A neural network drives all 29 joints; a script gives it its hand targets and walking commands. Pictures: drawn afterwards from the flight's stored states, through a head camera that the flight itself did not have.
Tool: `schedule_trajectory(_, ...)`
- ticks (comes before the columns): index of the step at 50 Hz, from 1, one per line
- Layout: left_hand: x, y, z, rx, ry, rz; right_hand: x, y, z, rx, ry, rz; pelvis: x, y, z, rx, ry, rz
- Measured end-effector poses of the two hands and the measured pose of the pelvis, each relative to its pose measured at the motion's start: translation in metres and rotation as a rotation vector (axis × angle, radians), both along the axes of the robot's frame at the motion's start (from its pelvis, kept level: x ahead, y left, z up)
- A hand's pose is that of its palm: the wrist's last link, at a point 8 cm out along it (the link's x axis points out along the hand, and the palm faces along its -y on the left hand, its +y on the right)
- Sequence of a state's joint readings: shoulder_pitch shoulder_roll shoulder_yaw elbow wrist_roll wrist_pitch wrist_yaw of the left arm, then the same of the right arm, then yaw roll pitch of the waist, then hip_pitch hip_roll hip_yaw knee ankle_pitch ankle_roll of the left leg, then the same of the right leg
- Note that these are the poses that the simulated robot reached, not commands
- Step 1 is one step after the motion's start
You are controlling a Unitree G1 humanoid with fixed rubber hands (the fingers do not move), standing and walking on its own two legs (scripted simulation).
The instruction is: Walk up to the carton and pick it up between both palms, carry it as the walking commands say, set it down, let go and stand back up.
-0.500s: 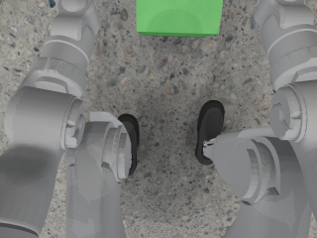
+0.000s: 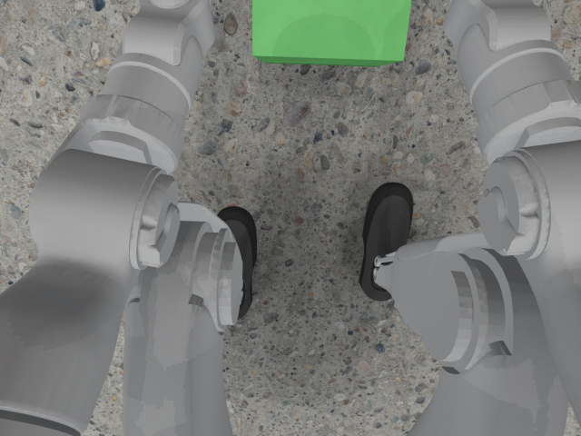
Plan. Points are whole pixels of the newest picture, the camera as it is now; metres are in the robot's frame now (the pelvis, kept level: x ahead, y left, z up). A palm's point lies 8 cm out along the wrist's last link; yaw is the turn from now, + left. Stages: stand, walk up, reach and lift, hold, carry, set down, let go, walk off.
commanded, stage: reach and lift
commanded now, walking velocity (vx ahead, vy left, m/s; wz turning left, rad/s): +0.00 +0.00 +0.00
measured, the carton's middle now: out of the picture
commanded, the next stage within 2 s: none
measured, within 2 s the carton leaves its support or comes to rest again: leaves its support in 0.84 s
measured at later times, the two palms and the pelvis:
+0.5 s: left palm out of the picture +0.55 +0.12 -0.20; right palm out of the picture +0.56 -0.15 -0.20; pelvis +0.01 +0.00 -0.01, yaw +0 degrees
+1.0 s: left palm out of the picture +0.54 +0.13 -0.17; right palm out of the picture +0.56 -0.13 -0.17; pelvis +0.01 +0.00 +0.00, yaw +2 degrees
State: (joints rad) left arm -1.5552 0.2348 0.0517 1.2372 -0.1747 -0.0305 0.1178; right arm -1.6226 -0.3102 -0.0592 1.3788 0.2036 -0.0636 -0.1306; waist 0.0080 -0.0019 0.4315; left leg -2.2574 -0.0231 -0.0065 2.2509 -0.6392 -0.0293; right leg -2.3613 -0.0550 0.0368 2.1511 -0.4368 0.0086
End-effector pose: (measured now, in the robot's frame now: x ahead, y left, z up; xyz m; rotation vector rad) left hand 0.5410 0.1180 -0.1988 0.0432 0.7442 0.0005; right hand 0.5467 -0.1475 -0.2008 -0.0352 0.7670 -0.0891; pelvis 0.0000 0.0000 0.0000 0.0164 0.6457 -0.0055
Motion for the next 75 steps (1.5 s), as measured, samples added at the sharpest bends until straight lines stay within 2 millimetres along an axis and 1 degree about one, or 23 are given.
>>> schedule_trajectory(2, 0.001, -0.005, 0.001, -0.005, -0.002, -0.004, 0.0, 0.0, 0.0, -0.003, 0.0, 0.003, 0.0, 0.0, 0.0, -0.001, -0.002, 0.0)
schedule_trajectory(12, 0.003, -0.004, 0.002, -0.007, 0.016, -0.009, 0.003, 0.0, 0.002, -0.01, 0.018, 0.018, 0.002, -0.003, -0.002, 0.0, -0.022, 0.006)
schedule_trajectory(21, 0.01, -0.002, 0.003, -0.025, 0.051, -0.048, 0.009, -0.002, 0.004, -0.005, 0.052, 0.061, 0.01, -0.004, -0.012, 0.001, -0.015, 0.003)
schedule_trajectory(30, 0.011, -0.001, 0.004, -0.029, 0.064, -0.056, 0.01, -0.001, 0.005, -0.001, 0.067, 0.063, 0.014, -0.004, -0.013, -0.002, 0.001, 0.003)
schedule_trajectory(35, 0.01, 0.003, 0.005, -0.02, 0.068, -0.047, 0.01, 0.003, 0.005, 0.0, 0.072, 0.065, 0.014, -0.003, -0.012, -0.001, 0.001, 0.005)
schedule_trajectory(41, 0.005, 0.012, 0.007, 0.002, 0.073, -0.02, 0.009, 0.014, 0.008, 0.003, 0.077, 0.078, 0.014, -0.004, -0.01, -0.002, -0.003, 0.013)
schedule_trajectory(45, 0.001, 0.017, 0.012, 0.009, 0.065, 0.004, 0.009, 0.021, 0.017, 0.0, 0.068, 0.079, 0.013, -0.004, -0.008, -0.005, -0.008, 0.023)
schedule_trajectory(48, -0.002, 0.017, 0.019, 0.005, 0.052, 0.021, 0.009, 0.022, 0.026, -0.003, 0.052, 0.068, 0.012, -0.005, -0.007, -0.009, -0.012, 0.033)
schedule_trajectory(55, -0.003, 0.003, 0.038, -0.012, 0.023, 0.031, 0.007, 0.01, 0.048, -0.013, 0.016, 0.025, 0.006, -0.005, -0.001, -0.015, -0.007, 0.048)
schedule_trajectory(59, -0.003, -0.006, 0.047, -0.015, 0.015, 0.03, 0.004, 0.003, 0.057, -0.021, 0.004, 0.008, 0.004, -0.005, 0.003, -0.015, 0.005, 0.047)
schedule_trajectory(63, -0.002, -0.01, 0.054, -0.011, 0.01, 0.038, 0.003, 0.0, 0.065, -0.024, -0.004, -0.002, 0.003, -0.006, 0.007, -0.013, 0.017, 0.041)
schedule_trajectory(75, -0.004, -0.004, 0.078, 0.004, -0.01, 0.092, 0.002, 0.011, 0.085, -0.022, -0.027, -0.034, 0.007, -0.008, 0.02, 0.003, 0.063, 0.034)
